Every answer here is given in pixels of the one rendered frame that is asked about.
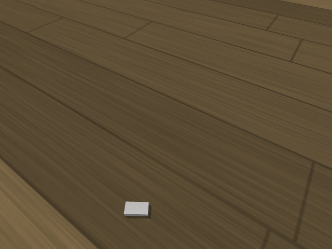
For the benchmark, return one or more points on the small box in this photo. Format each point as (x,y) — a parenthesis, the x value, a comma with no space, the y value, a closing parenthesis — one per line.
(136,208)

